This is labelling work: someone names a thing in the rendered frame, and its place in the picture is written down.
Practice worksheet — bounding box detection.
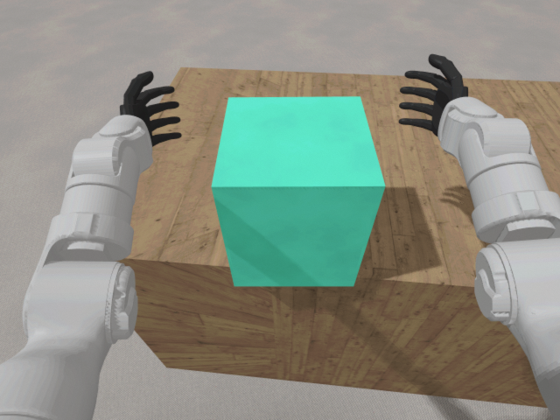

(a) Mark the pedestal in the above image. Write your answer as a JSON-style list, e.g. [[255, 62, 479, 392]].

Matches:
[[117, 67, 560, 408]]

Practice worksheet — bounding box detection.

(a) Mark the carton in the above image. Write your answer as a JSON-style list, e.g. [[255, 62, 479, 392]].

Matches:
[[211, 96, 385, 286]]

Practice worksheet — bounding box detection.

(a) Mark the left robot forearm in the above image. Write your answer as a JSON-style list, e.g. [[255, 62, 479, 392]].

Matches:
[[22, 115, 153, 339]]

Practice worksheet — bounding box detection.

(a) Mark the robot right hand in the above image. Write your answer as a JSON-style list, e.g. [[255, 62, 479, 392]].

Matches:
[[399, 54, 468, 136]]

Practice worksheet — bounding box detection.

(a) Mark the robot left upper arm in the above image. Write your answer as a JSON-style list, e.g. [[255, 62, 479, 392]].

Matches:
[[0, 261, 138, 420]]

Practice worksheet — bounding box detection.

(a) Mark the robot right upper arm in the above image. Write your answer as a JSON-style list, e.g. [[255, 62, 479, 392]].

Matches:
[[474, 238, 560, 420]]

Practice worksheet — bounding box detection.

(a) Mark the robot left hand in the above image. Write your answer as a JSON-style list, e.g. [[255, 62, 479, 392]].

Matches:
[[120, 71, 182, 147]]

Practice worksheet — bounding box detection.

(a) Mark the right robot forearm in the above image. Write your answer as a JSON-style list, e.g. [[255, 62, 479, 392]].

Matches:
[[437, 97, 560, 243]]

